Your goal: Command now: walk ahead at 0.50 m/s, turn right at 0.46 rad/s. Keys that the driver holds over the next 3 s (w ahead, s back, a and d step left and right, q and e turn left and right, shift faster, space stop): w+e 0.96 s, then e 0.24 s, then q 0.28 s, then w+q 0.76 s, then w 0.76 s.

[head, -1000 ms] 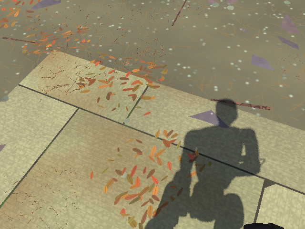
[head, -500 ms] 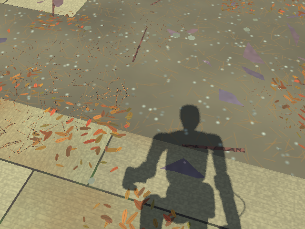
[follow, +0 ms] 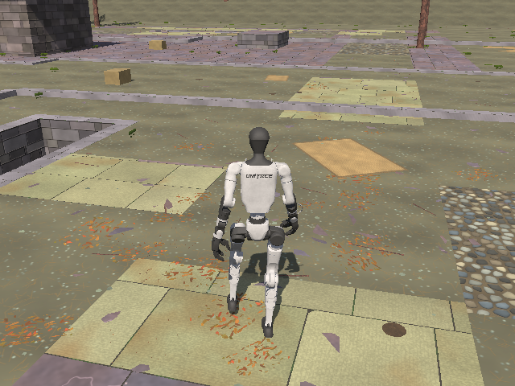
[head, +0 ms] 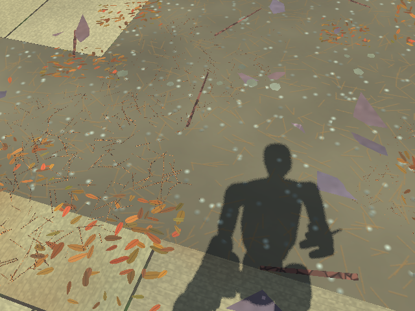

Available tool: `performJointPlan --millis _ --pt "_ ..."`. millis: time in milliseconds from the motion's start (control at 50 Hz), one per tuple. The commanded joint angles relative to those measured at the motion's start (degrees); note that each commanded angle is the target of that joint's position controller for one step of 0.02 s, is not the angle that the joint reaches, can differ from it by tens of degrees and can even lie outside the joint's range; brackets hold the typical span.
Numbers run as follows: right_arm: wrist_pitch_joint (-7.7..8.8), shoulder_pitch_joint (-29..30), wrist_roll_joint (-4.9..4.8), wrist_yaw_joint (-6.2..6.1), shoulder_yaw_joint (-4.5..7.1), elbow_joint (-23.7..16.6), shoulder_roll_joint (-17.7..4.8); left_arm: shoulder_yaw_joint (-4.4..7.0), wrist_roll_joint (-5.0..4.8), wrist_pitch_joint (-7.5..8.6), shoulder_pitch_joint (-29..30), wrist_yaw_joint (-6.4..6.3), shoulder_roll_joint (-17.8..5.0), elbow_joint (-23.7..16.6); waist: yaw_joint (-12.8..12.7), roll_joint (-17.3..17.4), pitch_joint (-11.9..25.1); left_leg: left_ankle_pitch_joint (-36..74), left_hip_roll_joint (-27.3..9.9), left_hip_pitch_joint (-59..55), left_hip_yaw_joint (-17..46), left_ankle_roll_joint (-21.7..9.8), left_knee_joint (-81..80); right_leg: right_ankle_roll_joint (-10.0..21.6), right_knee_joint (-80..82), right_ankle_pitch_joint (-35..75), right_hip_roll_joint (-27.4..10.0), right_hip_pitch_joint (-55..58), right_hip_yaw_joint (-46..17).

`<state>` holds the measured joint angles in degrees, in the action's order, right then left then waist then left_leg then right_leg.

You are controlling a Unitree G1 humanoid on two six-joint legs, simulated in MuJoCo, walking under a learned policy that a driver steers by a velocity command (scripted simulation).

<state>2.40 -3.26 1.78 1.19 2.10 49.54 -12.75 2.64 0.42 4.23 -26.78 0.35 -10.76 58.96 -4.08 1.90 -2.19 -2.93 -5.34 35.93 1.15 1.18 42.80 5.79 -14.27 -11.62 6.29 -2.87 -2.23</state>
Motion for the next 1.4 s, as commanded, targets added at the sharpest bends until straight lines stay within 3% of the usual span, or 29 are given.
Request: performJointPlan --millis 20,100,160,180,200,220,260,300,400,580,680,700,720,740,760,780,820,860,940,1120,1200,1220,1240,1260,1280,1300,1320,1340,1400 --pt "0.58 6.84 -0.42 -0.04 0.24 -5.53 -3.23 1.67 0.28 0.53 -2.6 -0.43 -8.69 -2.84 -0.08 -5.83 -1.98 2.37 2.39 0.78 -1.47 0.57 -3.99 7.46 2.9 16.69 -14.68 -0.74 -12.84" --pt "1.56 8.61 -0.92 -0.05 0.3 -8.0 -4.71 2.4 0.87 0.08 -2.12 -1.22 -10.21 -3.87 0.47 -6.75 -1.6 -1.79 3.65 -3.76 -0.22 -0.58 -10.04 6.17 -2.1 21.79 -15.86 2.22 -15.64" --pt "3.09 -5.98 -0.73 -1.11 1.71 -4.32 -7.71 3.01 0.51 0.29 1.81 -0.83 -11.39 -5.32 7.27 -4.15 4.59 -4.7 5.76 -26.69 -0.98 -3.39 -17.9 2.83 -16.86 27.93 -11.57 -3.62 -13.56" --pt "3.85 -15.07 0.63 -1.98 2.81 -3.37 -11.75 2.47 -0.16 0.7 2.39 -0.4 -8.91 -7.08 10.59 1.39 12.31 -12.19 -4.17 -40.02 8.49 -6.15 -19.41 1.5 -31.44 18.09 -7.47 -10.75 -10.1" --pt "3.36 -18.49 1.95 -2.35 3.92 -3.84 -17.08 1.37 -2.17 0.61 -2.92 -0.58 -2.9 -8.89 8.62 13.48 19.45 -16.29 -19.84 -55.23 31.04 -11.38 -23.1 -0.55 -47.85 -15.97 0.84 -28.31 -2.92" --pt "2.31 -15.93 0.98 -2.23 3.92 -3.91 -14.61 2.17 -0.8 -0.14 -3.77 -0.91 -7.94 -8.45 6.85 11.77 18.55 -24.06 -20.86 -50.84 40.79 -13.87 -27.36 0.07 -55.37 -19.28 -2.09 -34.62 -2.7" --pt "2.32 -8.56 0.17 -1.79 1.83 -5.17 -5.98 2.41 0.6 -0.86 3.39 0.03 -7.99 -8.63 5.13 0.56 4.65 -20.23 -14.75 -35.56 23.44 -11.16 -29.82 -0.23 -55.13 -9.07 -7.41 -34.29 -2.82" --pt "2.94 -8.99 -0.07 -1.93 1.29 -3.96 -4.43 2.45 1.6 -2.03 5.17 1.09 -6.77 -9.32 3.62 3.8 1.78 -8.72 -10.47 -29.45 12.29 -8.85 -31.81 -1.37 -52.17 -6.28 -9.59 -31.36 -1.93" --pt "4.78 -14.07 -0.99 -1.51 1.72 -1.49 -5.35 1.97 1.81 -3.91 11.7 2.59 -5.6 -12.67 3.16 3.14 1.49 6.22 -10.1 -30.7 1.85 -9.73 -33.48 -2.66 -50.87 0.42 -10.66 -36.45 -0.48" --pt "3.9 -20.18 -0.63 -1.98 2.34 1.23 -8.06 0.18 1.68 -3.57 28.74 4.39 -4.96 -19.55 6.43 2.69 -3.0 11.57 -10.17 -35.02 -10.19 -8.52 -33.64 -1.32 -26.36 8.98 -10.08 -33.28 6.73" --pt "1.56 -22.58 -0.54 -2.67 3.03 2.88 -11.31 1.19 2.38 -3.38 23.81 3.52 -7.06 -19.13 3.68 4.17 1.5 41.24 -11.06 -41.67 -15.25 -7.2 -15.59 3.71 -19.88 -3.73 -2.92 -21.33 11.52" --pt "0.98 -22.1 -0.85 -2.65 3.04 2.62 -11.76 1.99 2.63 -2.83 16.02 2.96 -8.22 -16.79 0.29 2.88 6.05 40.5 -10.38 -38.61 -16.54 -6.45 -4.22 5.34 -16.12 -2.48 -0.68 -11.36 11.44" --pt "0.82 -21.64 -0.7 -2.52 2.76 1.23 -11.05 3.59 3.24 -2.45 5.81 1.99 -11.94 -13.7 -3.97 -1.51 12.34 26.08 -9.08 -27.4 -16.8 -4.53 11.91 8.04 -13.4 -5.44 -5.22 4.06 3.03" --pt "1.28 -23.26 -1.07 -1.15 1.17 -3.46 -3.82 5.12 2.72 -2.56 5.74 1.1 -18.94 -14.49 -0.3 -16.0 17.39 -25.3 0.38 -0.62 -15.53 -0.91 32.0 15.5 -10.66 -7.98 -23.81 22.91 -26.55" --pt "1.95 -16.05 -0.62 -0.9 2.32 -5.41 -8.96 5.22 1.19 -3.38 2.62 0.49 -19.16 -15.65 -3.7 -8.56 19.55 -28.56 4.42 6.94 -3.24 -0.42 38.86 17.44 -2.93 -5.38 -26.87 23.12 -40.65" --pt "2.55 -10.98 -1.2 -0.65 2.2 -7.04 -8.68 4.88 0.87 -3.65 5.02 -0.04 -17.77 -14.28 -2.58 -5.37 10.91 -21.34 1.07 10.88 -0.65 -1.17 37.2 15.67 -2.39 1.38 -24.66 17.84 -29.8" --pt "2.78 -12.74 -0.74 -0.89 1.85 -5.71 -7.78 3.64 0.12 -2.9 10.91 -0.3 -12.91 -14.51 2.74 -1.43 3.43 -15.78 -2.16 3.53 -0.38 -1.14 27.22 11.68 -0.96 14.85 -19.21 3.23 -19.0" --pt "0.61 -15.68 0.94 -0.72 1.8 -5.09 -7.19 2.8 -0.42 -1.9 13.28 -0.22 -10.89 -15.06 5.81 -2.37 3.79 -15.86 -2.51 -2.86 -0.04 0.1 23.48 10.92 0.42 20.03 -15.74 -3.2 -14.52" --pt "-1.19 -10.29 1.03 -0.18 1.58 -7.47 -5.97 3.18 -0.41 -0.68 9.05 0.17 -12.75 -13.84 5.11 -2.95 1.61 -9.86 -1.71 -0.23 -1.24 1.79 16.06 10.55 3.09 17.93 -13.14 -6.47 -13.26" --pt "-0.64 3.66 -0.4 -0.73 0.45 -12.75 -6.31 3.16 -0.03 -2.31 0.18 -1.1 -13.34 -12.08 -0.03 -6.21 1.86 -0.86 5.06 -0.22 -1.58 0.47 -1.48 4.81 -7.99 44.49 -11.02 1.65 -13.69" --pt "0.59 -4.42 -0.61 -1.82 1.02 -10.81 -9.52 3.66 0.48 -2.68 5.18 -1.74 -14.92 -14.17 4.24 -7.64 3.97 -2.9 8.15 -15.65 0.16 -2.53 -13.46 0.81 -17.53 45.49 -9.23 -0.16 -17.48" --pt "1.44 -10.63 -0.24 -2.37 1.24 -8.96 -10.08 3.54 -0.22 -2.13 7.13 -1.45 -14.83 -14.5 7.79 -5.88 6.21 6.37 6.77 -24.03 -0.46 -3.87 -19.7 -0.65 -24.67 43.57 -7.07 -1.68 -15.47" --pt "2.3 -16.9 0.45 -2.93 1.67 -8.4 -13.02 2.53 -1.17 -1.42 6.07 -1.2 -11.46 -16.37 9.02 -0.13 13.31 25.71 -5.18 -37.8 8.59 -6.91 -17.39 -2.43 -37.82 24.36 -4.06 -8.34 -12.72" --pt "1.69 -15.69 0.48 -2.71 2.02 -9.63 -16.05 2.04 -2.61 -1.76 -4.85 -1.83 -7.27 -15.74 3.8 11.82 20.52 60.56 -22.38 -49.03 27.17 -17.54 -13.54 -3.94 -54.45 -27.46 6.57 -20.07 -6.25" --pt "0.71 -16.95 -1.63 -1.96 1.84 -9.26 -13.32 2.48 0.37 -2.57 -8.65 -2.3 -11.13 -13.02 3.09 5.56 22.73 59.68 -21.58 -45.52 30.93 -20.51 -13.44 -3.85 -59.86 -26.5 4.01 -20.88 -8.18" --pt "0.43 -11.93 -2.08 -2.06 1.17 -9.63 -9.84 2.3 0.69 -3.39 -6.33 -2.09 -10.99 -11.62 2.3 5.01 18.11 40.41 -19.34 -38.84 29.02 -21.2 -17.54 -4.43 -61.38 -21.5 2.18 -22.36 -8.32" --pt "0.15 -7.26 -1.89 -1.88 -0.59 -10.15 -4.41 1.84 1.61 -4.17 -0.16 -1.77 -10.88 -11.9 2.62 0.4 10.8 25.61 -13.38 -29.99 22.46 -17.57 -21.69 -5.0 -55.76 -18.44 -0.21 -21.21 -7.88" --pt "-0.08 -5.17 -1.42 -1.83 -1.24 -9.74 -3.61 1.6 1.56 -4.91 3.68 -1.2 -10.08 -13.01 2.16 2.78 6.89 18.85 -9.12 -25.52 17.73 -14.44 -24.31 -5.66 -50.24 -17.05 -1.54 -20.02 -6.53" --pt "-0.81 -6.52 -0.82 -1.45 0.15 -7.33 -8.43 0.71 1.3 -6.52 3.51 -0.69 -8.67 -12.71 0.89 6.82 5.4 19.5 -2.63 -20.93 12.18 -11.73 -25.19 -6.75 -39.72 -14.96 -1.73 -14.36 0.25"
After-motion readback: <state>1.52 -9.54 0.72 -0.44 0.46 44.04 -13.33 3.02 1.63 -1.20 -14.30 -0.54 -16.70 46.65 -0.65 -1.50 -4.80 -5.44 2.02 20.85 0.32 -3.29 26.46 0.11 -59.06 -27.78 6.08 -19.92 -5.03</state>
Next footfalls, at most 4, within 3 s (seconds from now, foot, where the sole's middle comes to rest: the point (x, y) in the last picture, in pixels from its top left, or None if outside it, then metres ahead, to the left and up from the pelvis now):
0.18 left None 0.27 0.13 -0.78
0.72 right None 0.46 -0.15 -0.78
1.24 left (294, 233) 0.77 -0.20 -0.78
1.62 right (322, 285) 0.58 -0.28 -0.78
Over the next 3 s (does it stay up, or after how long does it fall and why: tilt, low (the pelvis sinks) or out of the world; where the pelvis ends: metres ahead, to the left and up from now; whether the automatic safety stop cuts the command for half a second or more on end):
stays up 1.26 -0.33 0.00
